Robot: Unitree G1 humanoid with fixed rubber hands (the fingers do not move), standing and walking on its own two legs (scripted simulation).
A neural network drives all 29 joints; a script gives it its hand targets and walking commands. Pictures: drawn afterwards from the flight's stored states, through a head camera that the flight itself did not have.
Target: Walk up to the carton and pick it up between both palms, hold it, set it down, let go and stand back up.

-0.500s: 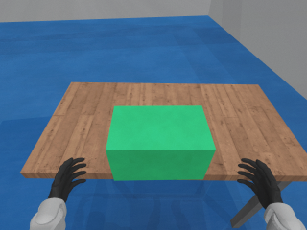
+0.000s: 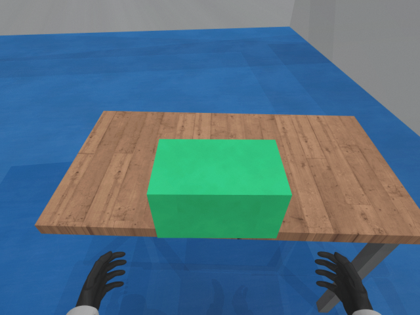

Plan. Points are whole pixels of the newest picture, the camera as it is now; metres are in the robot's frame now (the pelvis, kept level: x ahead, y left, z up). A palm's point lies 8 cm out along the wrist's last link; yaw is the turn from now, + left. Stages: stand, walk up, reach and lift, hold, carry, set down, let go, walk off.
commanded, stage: set down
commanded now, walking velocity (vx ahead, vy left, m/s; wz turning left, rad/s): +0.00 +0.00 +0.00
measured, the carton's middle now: (217, 188) +0.43 -0.02 +0.01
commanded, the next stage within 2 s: let go in 1.54 s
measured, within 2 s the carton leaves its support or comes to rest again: neither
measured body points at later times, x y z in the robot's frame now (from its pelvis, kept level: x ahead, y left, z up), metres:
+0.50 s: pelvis +0.00 -0.01 +0.00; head -0.02 +0.00 +0.45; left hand +0.21 +0.22 +0.00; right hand +0.19 -0.24 +0.00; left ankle -0.01 +0.11 -0.74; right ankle +0.05 -0.09 -0.74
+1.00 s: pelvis +0.04 +0.01 +0.00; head +0.06 +0.01 +0.45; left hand +0.20 +0.24 -0.05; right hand +0.20 -0.23 -0.05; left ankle -0.01 +0.11 -0.74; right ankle +0.05 -0.09 -0.74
